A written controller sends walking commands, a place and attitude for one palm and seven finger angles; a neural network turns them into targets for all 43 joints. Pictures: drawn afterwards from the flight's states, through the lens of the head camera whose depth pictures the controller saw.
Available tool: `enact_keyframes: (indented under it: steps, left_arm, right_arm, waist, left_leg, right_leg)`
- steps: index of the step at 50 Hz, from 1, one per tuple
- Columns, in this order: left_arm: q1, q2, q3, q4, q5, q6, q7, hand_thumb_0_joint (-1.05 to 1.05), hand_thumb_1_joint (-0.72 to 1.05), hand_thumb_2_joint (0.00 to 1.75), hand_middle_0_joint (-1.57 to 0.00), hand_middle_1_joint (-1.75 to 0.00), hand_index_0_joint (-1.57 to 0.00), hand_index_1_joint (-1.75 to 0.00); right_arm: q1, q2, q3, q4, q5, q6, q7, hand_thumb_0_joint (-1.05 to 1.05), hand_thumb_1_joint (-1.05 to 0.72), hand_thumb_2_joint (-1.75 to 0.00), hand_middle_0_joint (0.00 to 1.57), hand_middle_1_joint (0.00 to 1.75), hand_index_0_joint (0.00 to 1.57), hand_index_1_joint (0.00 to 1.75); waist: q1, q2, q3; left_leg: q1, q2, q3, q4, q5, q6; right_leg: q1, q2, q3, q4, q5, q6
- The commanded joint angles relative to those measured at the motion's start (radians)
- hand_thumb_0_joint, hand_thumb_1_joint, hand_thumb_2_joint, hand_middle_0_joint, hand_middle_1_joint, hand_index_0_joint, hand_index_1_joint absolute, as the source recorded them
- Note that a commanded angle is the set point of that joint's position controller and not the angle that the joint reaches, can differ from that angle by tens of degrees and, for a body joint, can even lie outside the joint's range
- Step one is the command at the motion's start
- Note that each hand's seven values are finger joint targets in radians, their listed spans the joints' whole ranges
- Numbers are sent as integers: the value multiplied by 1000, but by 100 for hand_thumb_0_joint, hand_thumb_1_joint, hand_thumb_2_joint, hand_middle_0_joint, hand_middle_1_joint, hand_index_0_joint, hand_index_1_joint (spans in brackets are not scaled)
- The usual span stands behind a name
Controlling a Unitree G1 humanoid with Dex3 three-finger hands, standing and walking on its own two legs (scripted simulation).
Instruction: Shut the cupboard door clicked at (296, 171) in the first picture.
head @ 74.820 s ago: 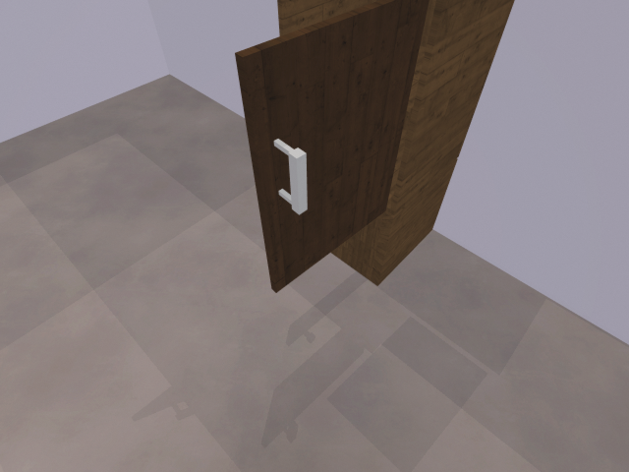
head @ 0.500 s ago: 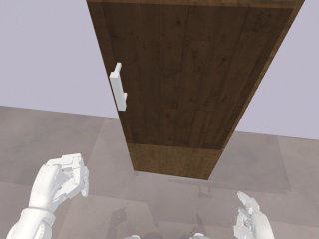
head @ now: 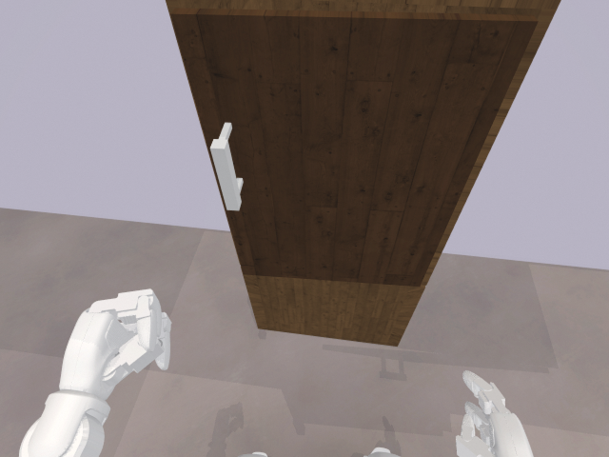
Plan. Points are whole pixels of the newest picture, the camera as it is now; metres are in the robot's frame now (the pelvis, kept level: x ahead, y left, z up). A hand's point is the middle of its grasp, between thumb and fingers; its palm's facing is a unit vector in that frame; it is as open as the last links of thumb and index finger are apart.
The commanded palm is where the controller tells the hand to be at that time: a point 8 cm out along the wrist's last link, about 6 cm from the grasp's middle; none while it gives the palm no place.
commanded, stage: bring the fist close to the handle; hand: left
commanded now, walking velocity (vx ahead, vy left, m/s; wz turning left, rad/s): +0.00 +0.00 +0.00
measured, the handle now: (230, 168) +0.52 +0.16 +0.08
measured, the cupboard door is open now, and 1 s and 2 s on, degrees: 3 3 0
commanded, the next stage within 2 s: push the door shut along its arc in 1.44 s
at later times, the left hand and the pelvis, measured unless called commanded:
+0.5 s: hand (194, 279) +0.31 +0.16 +0.08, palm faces -0.04 -1.00 -0.01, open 3.1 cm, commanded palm +0.29 +0.22 +0.08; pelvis +0.00 +0.01 +0.00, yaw -1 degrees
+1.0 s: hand (231, 223) +0.40 +0.13 +0.08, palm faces -0.06 -1.00 -0.05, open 3.1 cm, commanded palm +0.38 +0.19 +0.08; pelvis +0.00 -0.01 +0.00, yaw -1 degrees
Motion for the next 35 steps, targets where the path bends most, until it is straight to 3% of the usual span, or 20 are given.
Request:
enact_keyframes:
  steps: [1,2,4,5,7,9,12,15,17,19,21,24,26,28,32,33,35]
  left_arm:
    - [-81,154,83,-210,-23,-22,-18,0,90,90,-130,-150,-130,-150]
    - [-94,160,102,-228,-30,-30,-8,0,90,90,-130,-150,-130,-150]
    - [-213,169,105,-274,-32,-62,23,0,90,90,-130,-150,-130,-150]
    - [-260,147,90,-277,-29,-76,36,0,90,90,-130,-150,-130,-150]
    - [-279,109,60,-218,-19,-94,53,0,90,90,-130,-150,-130,-150]
    - [-332,80,5,-172,0,-87,52,0,90,90,-130,-150,-130,-150]
    - [-359,60,-52,-97,31,-29,34,0,90,90,-130,-150,-130,-150]
    - [-365,103,-9,-40,46,31,36,0,90,90,-130,-150,-130,-150]
    - [-466,109,9,-64,44,43,61,0,90,90,-130,-150,-130,-150]
    - [-479,140,70,-82,32,28,99,0,90,90,-130,-150,-130,-150]
    - [-537,118,64,-80,36,1,130,0,90,90,-130,-150,-130,-150]
    - [-528,104,56,-14,51,-32,149,0,90,90,-130,-150,-130,-150]
    - [-537,54,-11,29,76,-34,137,0,90,90,-130,-150,-130,-150]
    - [-544,20,-61,70,89,-21,120,0,90,90,-130,-150,-130,-150]
    - [-675,60,-30,123,81,6,104,0,90,90,-130,-150,-130,-150]
    - [-708,78,-7,135,78,4,110,0,90,90,-130,-150,-130,-150]
    - [-823,120,34,135,77,-17,133,0,90,90,-130,-150,-130,-150]
  right_arm:
    - [-52,-112,-53,-176,3,-56,-16,0,-90,-90,20,30,20,30]
    - [-56,-109,-51,-178,1,-58,-17,0,-90,-90,20,30,20,30]
    - [-62,-106,-44,-164,-4,-64,-23,0,-90,-90,20,30,20,30]
    - [-68,-101,-42,-156,-5,-70,-22,0,-90,-90,20,30,20,30]
    - [-57,-102,-39,-133,-6,-77,-19,0,-90,-90,20,30,20,30]
    - [-50,-109,-39,-118,-7,-80,-19,0,-90,-90,20,30,20,30]
    - [-34,-118,-43,-114,-1,-76,-17,0,-90,-90,20,30,20,30]
    - [-29,-123,-45,-124,1,-57,-17,0,-90,-90,20,30,20,30]
    - [-44,-115,-43,-127,-3,-49,-16,0,-90,-90,20,30,20,30]
    - [-45,-111,-43,-131,-9,-43,-15,0,-90,-90,20,30,20,30]
    - [-45,-99,-40,-118,-14,-39,-9,0,-90,-90,20,30,20,30]
    - [-27,-102,-46,-97,-18,-29,2,0,-90,-90,20,30,20,30]
    - [-20,-103,-50,-88,-16,-21,12,0,-90,-90,20,30,20,30]
    - [-7,-108,-55,-83,-13,-12,19,0,-90,-90,20,30,20,30]
    - [-2,-119,-60,-74,-9,9,10,0,-90,-90,20,30,20,30]
    - [-7,-119,-60,-71,-8,13,7,0,-90,-90,20,30,20,30]
    - [-17,-115,-56,-61,-10,18,1,0,-90,-90,20,30,20,30]
  waist:
    - [-4,-61,-152]
    - [2,-61,-159]
    - [-11,-49,-158]
    - [-14,-13,-167]
    - [-26,-7,-135]
    - [-43,-11,-133]
    - [-45,14,-146]
    - [-24,-31,-183]
    - [-19,-26,-213]
    - [6,-34,-257]
    - [-2,-31,-278]
    - [-3,-49,-272]
    - [-20,-7,-251]
    - [-33,-13,-227]
    - [-51,-68,-222]
    - [-45,-81,-227]
    - [-45,-62,-248]
  left_leg:
    - [-51,-42,0,-146,170,26]
    - [-47,-42,-2,-151,169,25]
    - [-41,-39,-7,-147,165,26]
    - [-28,-40,-11,-148,167,24]
    - [-23,-36,-20,-152,155,20]
    - [-24,-36,-25,-153,147,23]
    - [-17,-36,-29,-169,139,20]
    - [-23,-35,-24,-182,175,21]
    - [-7,-37,-22,-190,193,17]
    - [8,-36,-21,-197,249,14]
    - [23,-36,-14,-194,291,11]
    - [18,-33,-6,-188,337,11]
    - [32,-29,1,-186,353,8]
    - [36,-26,0,-190,344,7]
    - [11,-32,5,-192,284,16]
    - [5,-33,5,-195,269,17]
    - [7,-35,5,-196,260,18]
  right_leg:
    - [223,8,116,-189,29,15]
    - [228,11,110,-186,25,15]
    - [213,18,103,-174,19,12]
    - [198,20,97,-162,29,11]
    - [152,29,67,-140,41,7]
    - [131,30,59,-132,44,8]
    - [125,23,51,-128,58,7]
    - [175,19,54,-135,92,8]
    - [195,19,53,-131,115,8]
    - [242,23,48,-120,168,4]
    - [257,22,48,-110,228,4]
    - [266,26,49,-103,282,2]
    - [232,24,46,-100,304,2]
    - [211,24,41,-110,294,3]
    - [222,20,59,-139,267,9]
    - [233,19,63,-142,253,9]
    - [243,16,73,-143,238,8]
